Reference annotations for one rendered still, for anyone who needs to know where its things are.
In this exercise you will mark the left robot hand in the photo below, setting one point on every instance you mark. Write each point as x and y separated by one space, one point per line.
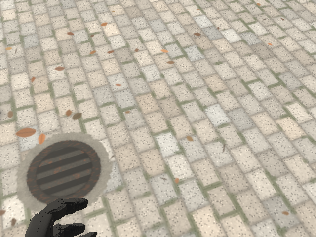
41 224

